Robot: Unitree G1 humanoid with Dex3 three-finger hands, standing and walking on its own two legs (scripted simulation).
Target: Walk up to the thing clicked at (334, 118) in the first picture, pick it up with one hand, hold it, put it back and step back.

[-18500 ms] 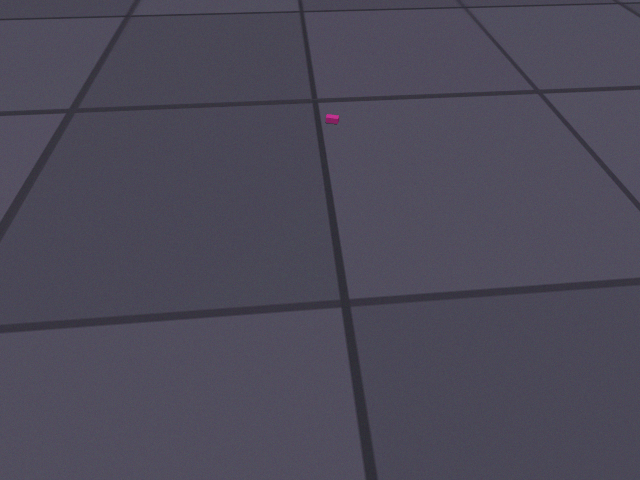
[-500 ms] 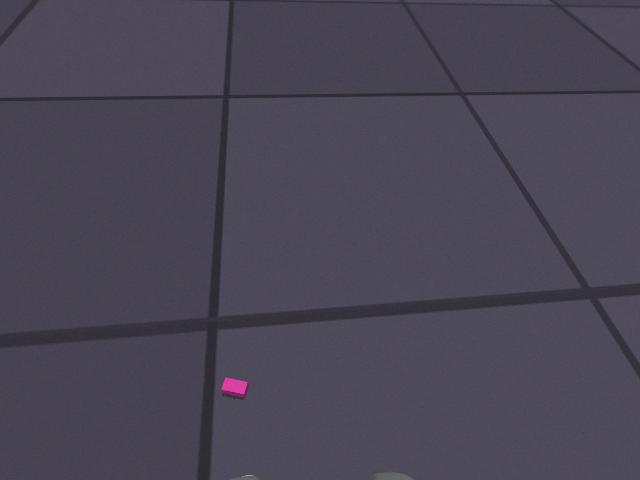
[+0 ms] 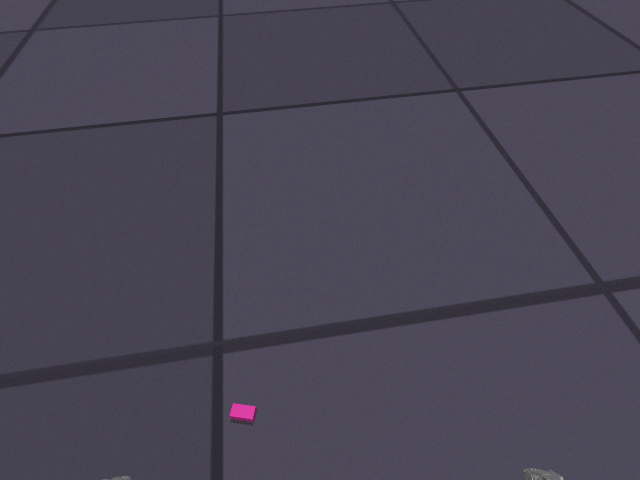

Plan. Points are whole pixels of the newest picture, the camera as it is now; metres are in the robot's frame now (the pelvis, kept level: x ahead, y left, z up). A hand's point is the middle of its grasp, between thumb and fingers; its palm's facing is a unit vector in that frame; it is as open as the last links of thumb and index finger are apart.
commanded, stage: walk up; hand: left
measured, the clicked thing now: (243, 412) +0.42 +0.25 -0.75
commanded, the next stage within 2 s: stand in 0.94 s
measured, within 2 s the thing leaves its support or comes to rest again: neither
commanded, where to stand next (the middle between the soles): +0.05 +0.00 m, yaw +2 degrees
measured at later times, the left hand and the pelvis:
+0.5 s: hand out of the picture +0.09 +0.25 -0.14, palm faces -0.03 -0.95 -0.32, open 7.4 cm; pelvis +0.01 +0.00 +0.01, yaw -1 degrees
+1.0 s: hand out of the picture +0.10 +0.25 -0.14, palm faces -0.03 -0.94 -0.33, open 7.4 cm; pelvis +0.02 +0.00 +0.02, yaw +0 degrees
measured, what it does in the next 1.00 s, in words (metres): stands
